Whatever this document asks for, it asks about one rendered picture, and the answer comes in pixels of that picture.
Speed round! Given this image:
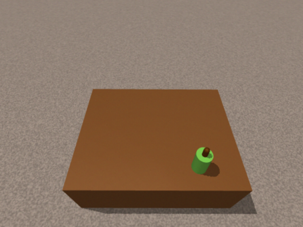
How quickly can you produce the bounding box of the bottle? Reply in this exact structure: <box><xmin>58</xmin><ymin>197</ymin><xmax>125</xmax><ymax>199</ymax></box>
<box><xmin>191</xmin><ymin>147</ymin><xmax>214</xmax><ymax>174</ymax></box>

